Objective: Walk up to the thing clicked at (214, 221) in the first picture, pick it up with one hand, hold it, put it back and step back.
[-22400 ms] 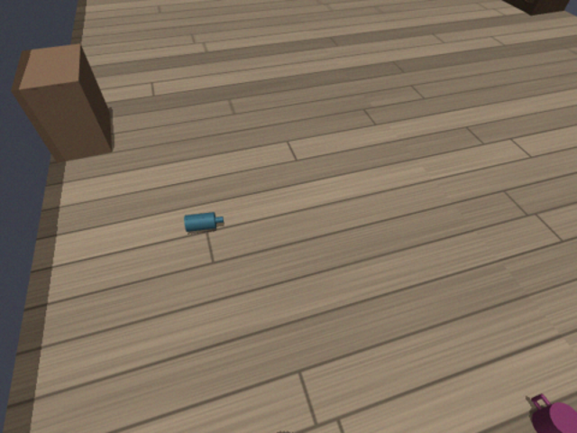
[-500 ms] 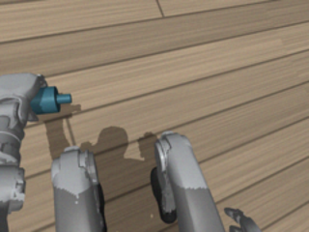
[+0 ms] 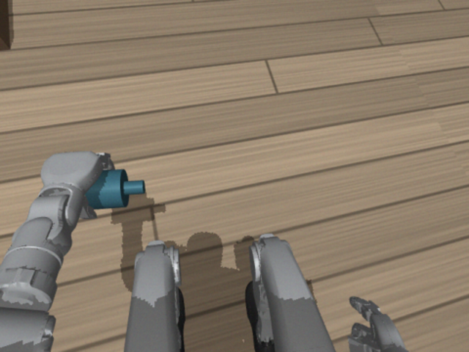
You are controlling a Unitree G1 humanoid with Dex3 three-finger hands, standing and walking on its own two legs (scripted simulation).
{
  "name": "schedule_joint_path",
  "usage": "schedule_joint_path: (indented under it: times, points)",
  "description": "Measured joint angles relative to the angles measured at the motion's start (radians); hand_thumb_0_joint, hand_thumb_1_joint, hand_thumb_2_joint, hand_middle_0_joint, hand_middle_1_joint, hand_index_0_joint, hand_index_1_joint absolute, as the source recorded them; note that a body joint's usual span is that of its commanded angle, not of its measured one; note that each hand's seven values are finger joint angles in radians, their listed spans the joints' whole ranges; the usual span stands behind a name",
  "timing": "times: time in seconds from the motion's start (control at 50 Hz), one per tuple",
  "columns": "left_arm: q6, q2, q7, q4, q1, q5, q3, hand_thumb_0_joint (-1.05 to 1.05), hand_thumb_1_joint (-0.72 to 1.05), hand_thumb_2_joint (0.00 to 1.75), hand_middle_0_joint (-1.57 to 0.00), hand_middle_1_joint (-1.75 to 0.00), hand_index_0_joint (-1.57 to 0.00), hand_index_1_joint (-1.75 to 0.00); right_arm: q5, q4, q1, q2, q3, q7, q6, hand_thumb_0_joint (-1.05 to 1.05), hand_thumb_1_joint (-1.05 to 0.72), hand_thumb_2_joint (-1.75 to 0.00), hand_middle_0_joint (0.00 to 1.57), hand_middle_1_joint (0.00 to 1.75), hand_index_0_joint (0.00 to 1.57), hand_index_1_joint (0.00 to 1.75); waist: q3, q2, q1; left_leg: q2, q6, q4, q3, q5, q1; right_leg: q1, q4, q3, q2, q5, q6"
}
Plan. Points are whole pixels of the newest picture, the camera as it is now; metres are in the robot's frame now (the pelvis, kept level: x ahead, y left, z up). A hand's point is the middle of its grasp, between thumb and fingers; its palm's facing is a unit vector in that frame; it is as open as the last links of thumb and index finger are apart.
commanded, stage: lift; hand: left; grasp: from above
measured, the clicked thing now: (99, 189) +0.41 +0.23 -0.13
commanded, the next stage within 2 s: hold in 0.94 s
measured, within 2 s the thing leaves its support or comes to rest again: neither
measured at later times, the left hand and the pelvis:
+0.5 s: hand (21, 182) +0.35 +0.25 +0.08, palm faces -0.49 -0.06 -0.87, open 10.1 cm; pelvis +0.04 +0.01 +0.17, yaw +2 degrees
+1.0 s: hand out of the picture +0.37 +0.24 +0.16, palm faces -0.47 -0.07 -0.88, open 10.1 cm; pelvis +0.07 +0.01 +0.24, yaw +2 degrees
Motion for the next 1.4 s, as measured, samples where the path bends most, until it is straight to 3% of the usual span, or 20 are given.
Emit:
schedule_joint_path:
  times: [0.22,0.46,0.64,0.96,1.4]
  points:
    - [0.028,-0.049,-0.009,-0.078,0.152,-0.025,-0.037,0.0,-0.03,0.53,-0.72,-0.48,-0.74,-0.46,0.029,0.029,0.022,0.014,0.0,-0.053,0.006,0.01,-0.91,-0.9,0.2,0.3,0.2,0.3,0.005,0.003,0.017,0.007,0.005,-0.295,0.024,0.048,0.357,0.349,-0.298,0.015,-0.001,0.059,0.002]
    - [0.015,-0.106,0.023,0.037,0.181,-0.005,-0.08,0.0,-0.03,0.54,-0.72,-0.49,-0.73,-0.47,0.033,0.079,0.073,0.015,-0.009,-0.069,-0.033,0.01,-0.9,-0.9,0.2,0.3,0.2,0.3,0.023,0.001,0.037,0.007,0.007,-0.604,0.049,0.117,0.713,0.698,-0.608,0.032,-0.005,0.137,0.001]
    - [0.01,-0.143,0.058,0.041,0.213,0.009,-0.088,-0.01,-0.04,0.55,-0.72,-0.5,-0.73,-0.48,0.027,0.086,0.089,0.011,-0.015,-0.061,-0.034,0.01,-0.91,-0.9,0.2,0.3,0.2,0.3,0.061,-0.007,0.046,0.004,0.008,-0.786,0.068,0.169,0.906,0.882,-0.783,0.048,-0.011,0.189,0.001]
    - [0.029,-0.154,0.037,0.019,0.236,-0.011,-0.1,-0.01,-0.04,0.57,-0.72,-0.48,-0.73,-0.47,0.033,0.073,0.082,0.008,-0.027,-0.059,-0.009,0.01,-0.91,-0.9,0.2,0.3,0.2,0.3,0.103,-0.007,0.06,-0.002,0.006,-1.033,0.086,0.242,1.161,1.128,-1.022,0.061,-0.019,0.263,-0.001]
    - [0.021,-0.147,-0.033,-0.045,0.268,-0.007,-0.115,-0.01,-0.02,0.55,-0.7,-0.51,-0.71,-0.5,0.043,0.062,0.071,-0.001,-0.038,-0.061,0.007,0.01,-0.9,-0.89,0.2,0.3,0.2,0.3,0.123,-0.009,0.082,-0.008,0.008,-1.192,0.1,0.284,1.348,1.308,-1.177,0.073,-0.025,0.307,0.001]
